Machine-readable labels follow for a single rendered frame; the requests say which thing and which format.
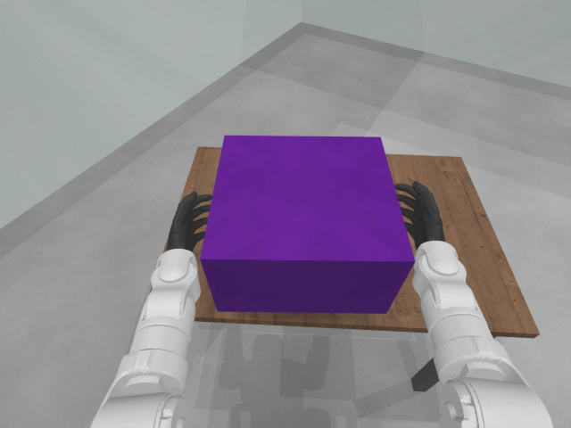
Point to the left robot forearm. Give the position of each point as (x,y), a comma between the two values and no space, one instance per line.
(157,358)

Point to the robot right hand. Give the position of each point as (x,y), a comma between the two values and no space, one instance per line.
(426,222)

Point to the right robot forearm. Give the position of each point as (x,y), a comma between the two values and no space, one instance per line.
(463,343)

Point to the left robot upper arm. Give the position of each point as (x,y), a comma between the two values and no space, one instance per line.
(154,410)

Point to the carton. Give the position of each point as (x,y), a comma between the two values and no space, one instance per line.
(305,224)

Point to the right robot upper arm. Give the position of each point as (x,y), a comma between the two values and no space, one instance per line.
(467,402)

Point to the robot left hand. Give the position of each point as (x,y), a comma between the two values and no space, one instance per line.
(183,225)

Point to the table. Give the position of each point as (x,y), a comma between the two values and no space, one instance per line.
(466,227)

